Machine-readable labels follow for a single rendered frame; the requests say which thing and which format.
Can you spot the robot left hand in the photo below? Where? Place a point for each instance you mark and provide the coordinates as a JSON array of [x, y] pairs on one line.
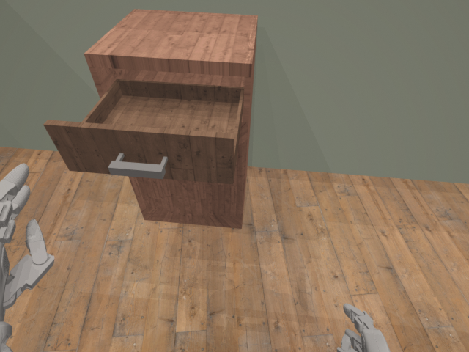
[[30, 269]]

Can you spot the handle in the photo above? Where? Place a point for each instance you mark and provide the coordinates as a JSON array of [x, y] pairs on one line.
[[119, 167]]

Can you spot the robot right hand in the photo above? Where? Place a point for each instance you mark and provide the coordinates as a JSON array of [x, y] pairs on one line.
[[371, 340]]

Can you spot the drawer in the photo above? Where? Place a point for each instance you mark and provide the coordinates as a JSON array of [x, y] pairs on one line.
[[196, 126]]

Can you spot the cabinet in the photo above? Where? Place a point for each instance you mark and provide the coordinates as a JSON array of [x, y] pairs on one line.
[[188, 48]]

